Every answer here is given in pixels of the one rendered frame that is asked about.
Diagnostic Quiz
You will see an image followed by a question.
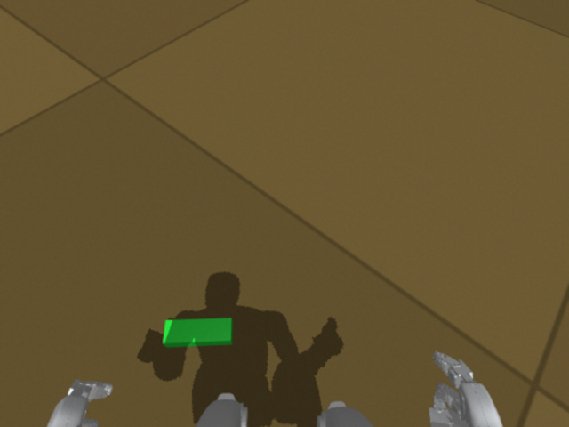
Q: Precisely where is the carton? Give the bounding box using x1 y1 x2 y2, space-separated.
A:
163 318 233 348

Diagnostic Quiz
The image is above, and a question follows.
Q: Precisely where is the left robot hand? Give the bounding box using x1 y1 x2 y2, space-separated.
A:
47 379 113 427

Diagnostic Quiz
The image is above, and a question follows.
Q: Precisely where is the right robot hand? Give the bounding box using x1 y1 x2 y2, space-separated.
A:
429 351 503 427

